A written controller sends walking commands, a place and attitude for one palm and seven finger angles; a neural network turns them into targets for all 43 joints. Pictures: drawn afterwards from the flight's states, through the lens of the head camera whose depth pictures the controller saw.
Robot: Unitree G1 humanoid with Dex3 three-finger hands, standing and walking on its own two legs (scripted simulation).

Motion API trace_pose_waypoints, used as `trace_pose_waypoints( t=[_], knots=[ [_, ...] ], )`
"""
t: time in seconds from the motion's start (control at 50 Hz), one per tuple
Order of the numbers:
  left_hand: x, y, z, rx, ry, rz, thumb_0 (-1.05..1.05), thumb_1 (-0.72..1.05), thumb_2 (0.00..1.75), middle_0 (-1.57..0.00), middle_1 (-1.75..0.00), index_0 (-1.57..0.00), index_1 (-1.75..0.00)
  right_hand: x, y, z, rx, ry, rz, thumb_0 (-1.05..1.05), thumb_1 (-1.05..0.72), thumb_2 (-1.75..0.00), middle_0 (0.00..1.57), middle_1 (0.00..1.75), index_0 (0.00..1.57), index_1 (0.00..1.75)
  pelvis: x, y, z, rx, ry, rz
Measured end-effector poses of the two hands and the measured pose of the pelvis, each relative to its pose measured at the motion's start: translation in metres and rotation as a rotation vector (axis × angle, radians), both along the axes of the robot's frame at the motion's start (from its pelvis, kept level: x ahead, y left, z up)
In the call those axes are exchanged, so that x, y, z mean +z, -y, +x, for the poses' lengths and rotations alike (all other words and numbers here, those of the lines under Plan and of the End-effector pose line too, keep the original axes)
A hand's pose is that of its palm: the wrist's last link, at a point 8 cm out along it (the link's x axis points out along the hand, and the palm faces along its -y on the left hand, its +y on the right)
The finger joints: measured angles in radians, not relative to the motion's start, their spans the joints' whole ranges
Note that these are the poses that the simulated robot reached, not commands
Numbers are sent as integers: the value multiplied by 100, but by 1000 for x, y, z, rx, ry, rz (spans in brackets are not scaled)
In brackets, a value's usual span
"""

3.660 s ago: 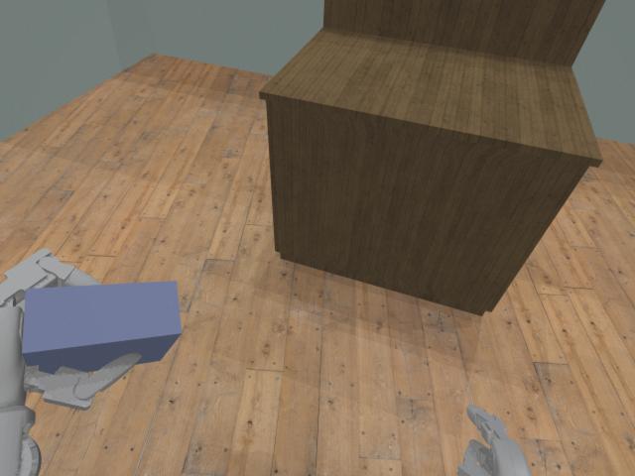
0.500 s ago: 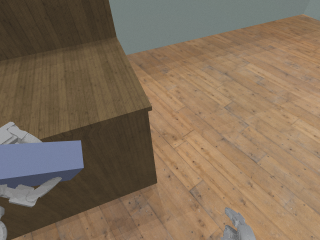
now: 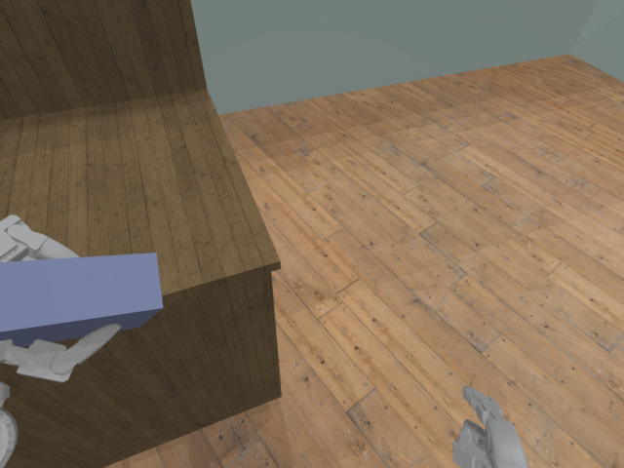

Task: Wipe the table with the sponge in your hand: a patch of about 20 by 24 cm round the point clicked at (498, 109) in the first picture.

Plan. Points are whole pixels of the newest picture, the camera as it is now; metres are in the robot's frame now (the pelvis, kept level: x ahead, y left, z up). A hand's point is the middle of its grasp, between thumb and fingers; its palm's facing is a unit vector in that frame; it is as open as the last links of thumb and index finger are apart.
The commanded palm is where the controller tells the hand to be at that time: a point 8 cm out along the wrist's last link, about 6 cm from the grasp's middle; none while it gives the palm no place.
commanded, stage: come to a stop and stand still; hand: left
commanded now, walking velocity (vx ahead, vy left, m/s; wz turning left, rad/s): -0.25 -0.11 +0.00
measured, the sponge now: (103, 299) +0.24 +0.22 +0.16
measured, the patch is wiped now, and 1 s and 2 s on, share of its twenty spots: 0.00 0.00 0.00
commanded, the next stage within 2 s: look again from close up in 1.38 s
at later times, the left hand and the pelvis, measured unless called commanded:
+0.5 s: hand (110, 316) +0.22 +0.20 +0.17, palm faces +0.37 -0.79 -0.48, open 9.4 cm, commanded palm +0.15 +0.25 +0.19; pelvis +0.00 -0.04 +0.01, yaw +2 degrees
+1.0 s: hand (60, 415) +0.14 +0.21 +0.16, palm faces +0.38 -0.84 -0.38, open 9.4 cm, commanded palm +0.08 +0.26 +0.19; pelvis -0.08 -0.03 +0.00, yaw +1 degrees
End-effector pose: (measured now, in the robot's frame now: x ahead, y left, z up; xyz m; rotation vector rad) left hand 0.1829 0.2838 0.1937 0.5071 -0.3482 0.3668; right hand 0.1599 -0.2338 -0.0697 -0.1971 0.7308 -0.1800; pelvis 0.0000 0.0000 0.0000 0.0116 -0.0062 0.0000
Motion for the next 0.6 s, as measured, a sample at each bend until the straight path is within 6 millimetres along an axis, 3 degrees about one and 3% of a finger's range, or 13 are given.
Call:
trace_pose_waypoints(
  t=[0.08,0.16,0.28,0.42,0.52,0.6],
  knots=[
    [1,11,8,1,-28,-24,-1,-43,100,-82,-134,-82,-134,-2,-22,10,67,0,69,1,-91,-90,20,30,20,30,4,8,9,3,5,-10],
    [3,34,8,-11,-54,11,-1,-43,100,-82,-134,-82,-134,-11,-26,17,111,7,121,1,-90,-90,21,30,20,30,1,24,18,3,13,1],
    [3,54,12,25,-91,15,-1,-43,100,-82,-134,-82,-134,-27,1,23,118,-42,119,1,-90,-90,21,30,20,30,1,39,22,9,-3,-2],
    [-7,52,12,42,-167,19,-1,-43,100,-82,-134,-82,-134,-15,43,16,47,-71,21,1,-91,-90,20,30,20,30,9,43,11,22,-30,30],
    [-5,45,-10,18,-136,21,-1,-43,100,-82,-134,-82,-134,-1,55,5,32,-61,-59,1,-91,-90,20,30,20,30,7,36,-4,36,-32,15],
    [0,34,-36,-1,-58,21,-1,-43,100,-82,-134,-82,-134,6,47,-8,27,-42,-98,1,-91,-90,20,30,20,30,0,25,-16,41,-9,0]
  ],
)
